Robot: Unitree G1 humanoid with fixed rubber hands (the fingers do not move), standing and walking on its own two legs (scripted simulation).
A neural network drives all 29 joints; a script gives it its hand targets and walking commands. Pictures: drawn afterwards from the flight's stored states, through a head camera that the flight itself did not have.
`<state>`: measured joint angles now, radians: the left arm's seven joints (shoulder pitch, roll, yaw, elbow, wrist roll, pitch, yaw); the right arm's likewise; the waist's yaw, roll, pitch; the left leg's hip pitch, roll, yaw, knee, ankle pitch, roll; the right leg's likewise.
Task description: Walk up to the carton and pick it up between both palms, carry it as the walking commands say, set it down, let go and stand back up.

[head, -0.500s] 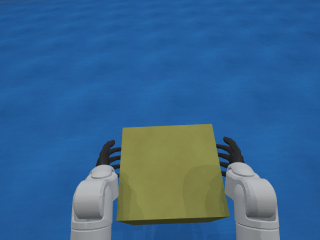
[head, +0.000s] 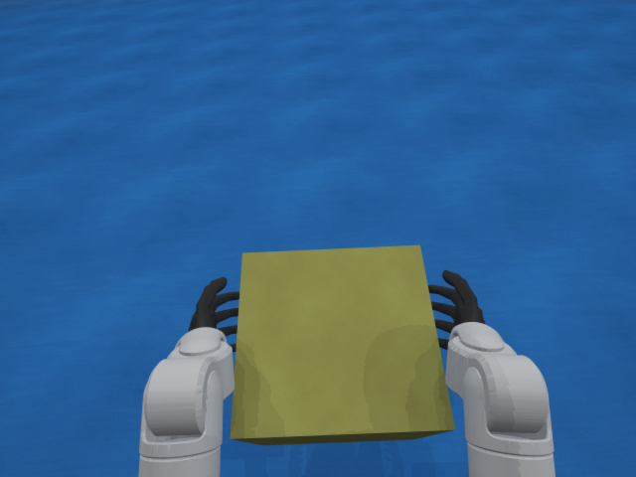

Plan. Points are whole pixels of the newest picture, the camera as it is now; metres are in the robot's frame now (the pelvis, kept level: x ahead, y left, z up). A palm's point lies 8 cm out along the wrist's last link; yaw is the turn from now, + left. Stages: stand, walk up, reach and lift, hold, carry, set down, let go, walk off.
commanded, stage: carry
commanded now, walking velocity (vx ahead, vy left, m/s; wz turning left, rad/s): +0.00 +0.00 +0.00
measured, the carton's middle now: (334, 353) +0.30 +0.00 +0.03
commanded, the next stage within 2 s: hold in 0.48 s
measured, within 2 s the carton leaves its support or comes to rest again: neither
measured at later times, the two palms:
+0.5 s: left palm (216, 338) +0.27 +0.13 +0.10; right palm (473, 335) +0.27 -0.15 +0.10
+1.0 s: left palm (195, 317) +0.32 +0.18 +0.08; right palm (431, 326) +0.30 -0.12 +0.08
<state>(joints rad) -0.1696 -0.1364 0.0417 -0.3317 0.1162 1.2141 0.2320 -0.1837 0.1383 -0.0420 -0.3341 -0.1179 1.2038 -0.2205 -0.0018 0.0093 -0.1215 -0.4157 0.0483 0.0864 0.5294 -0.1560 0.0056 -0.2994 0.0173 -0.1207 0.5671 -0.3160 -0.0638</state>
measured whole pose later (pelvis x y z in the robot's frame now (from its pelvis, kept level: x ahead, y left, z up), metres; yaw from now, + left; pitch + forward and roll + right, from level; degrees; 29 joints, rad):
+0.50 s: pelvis +0.00 -0.01 +0.00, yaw +0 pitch +1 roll +0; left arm -0.17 -0.14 0.05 -0.29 0.15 1.16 0.19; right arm -0.19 0.14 -0.04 -0.29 -0.15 1.15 -0.19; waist 0.00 0.01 -0.09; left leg -0.38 0.04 0.07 0.53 -0.18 0.00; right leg -0.26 0.03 -0.12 0.56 -0.32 -0.07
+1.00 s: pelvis +0.02 +0.04 +0.01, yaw -12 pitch -8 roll +0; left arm -0.33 -0.17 0.31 0.30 0.32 0.77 0.06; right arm -0.39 0.14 -0.24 0.49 -0.32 0.68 0.00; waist 0.11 -0.01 -0.05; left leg -0.10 -0.06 -0.02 0.42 -0.17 0.03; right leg -0.04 0.03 0.10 0.45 -0.26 -0.01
